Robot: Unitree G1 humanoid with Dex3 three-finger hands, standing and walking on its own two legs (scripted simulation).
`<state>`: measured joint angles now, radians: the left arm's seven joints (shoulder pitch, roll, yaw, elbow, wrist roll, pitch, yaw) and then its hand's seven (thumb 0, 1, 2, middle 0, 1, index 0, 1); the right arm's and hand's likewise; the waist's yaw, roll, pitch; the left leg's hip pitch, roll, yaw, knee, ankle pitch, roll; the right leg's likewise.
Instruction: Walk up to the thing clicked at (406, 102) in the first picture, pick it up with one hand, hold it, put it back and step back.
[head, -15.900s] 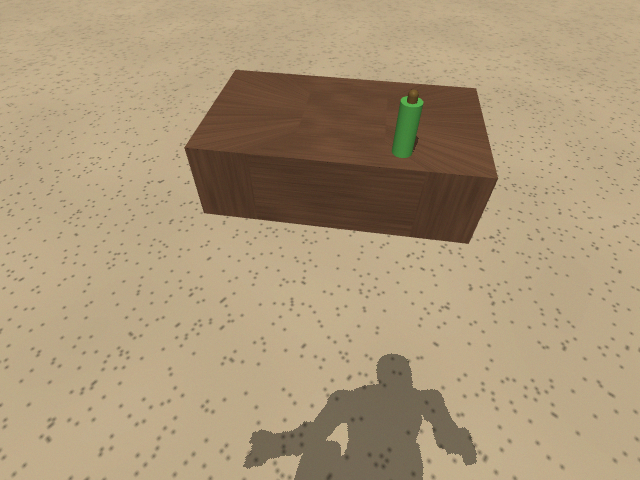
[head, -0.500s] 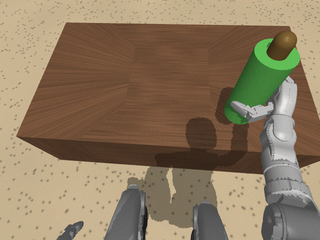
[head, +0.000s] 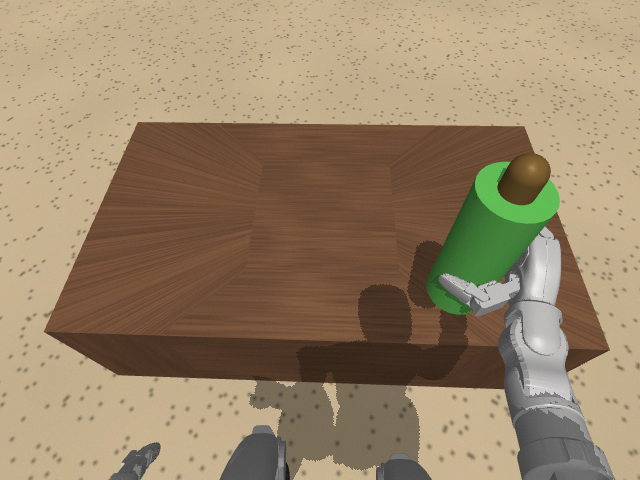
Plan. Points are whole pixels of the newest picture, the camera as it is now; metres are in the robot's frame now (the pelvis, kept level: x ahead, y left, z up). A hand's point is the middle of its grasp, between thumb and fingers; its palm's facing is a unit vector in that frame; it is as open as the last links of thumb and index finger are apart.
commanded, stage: lift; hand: right
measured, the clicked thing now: (485, 239) +0.39 -0.17 +0.09
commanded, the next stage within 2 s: hold in 0.60 s
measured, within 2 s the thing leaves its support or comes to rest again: neither
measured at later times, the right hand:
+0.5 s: hand (490, 249) +0.38 -0.17 +0.08, palm faces +0.19 +0.98 -0.01, open 11.2 cm
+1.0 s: hand (504, 255) +0.36 -0.18 +0.09, palm faces +0.19 +0.98 -0.01, open 11.2 cm
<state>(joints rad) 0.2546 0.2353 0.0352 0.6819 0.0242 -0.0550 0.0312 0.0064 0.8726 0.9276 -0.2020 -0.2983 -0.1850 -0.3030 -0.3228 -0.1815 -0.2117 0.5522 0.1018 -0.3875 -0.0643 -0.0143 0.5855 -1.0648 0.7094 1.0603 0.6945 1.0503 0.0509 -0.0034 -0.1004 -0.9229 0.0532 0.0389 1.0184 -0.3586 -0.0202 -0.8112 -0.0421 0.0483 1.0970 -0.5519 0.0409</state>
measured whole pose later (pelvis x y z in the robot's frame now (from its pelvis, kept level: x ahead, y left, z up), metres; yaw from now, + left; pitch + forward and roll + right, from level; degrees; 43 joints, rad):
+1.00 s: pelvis +0.02 -0.01 +0.04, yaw +0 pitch +9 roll +1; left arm 0.25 0.21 0.02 0.68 0.01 -0.03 0.04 0.01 0.90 0.91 -0.21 -0.31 -0.20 -0.30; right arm -0.14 -0.15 -0.15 0.41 0.13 -0.36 -0.04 -0.01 0.59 -1.06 0.72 1.05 0.70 1.04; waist 0.01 -0.01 -0.06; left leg -0.64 0.05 0.04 0.81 -0.31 -0.03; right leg -0.53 -0.04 0.03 0.87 -0.49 0.03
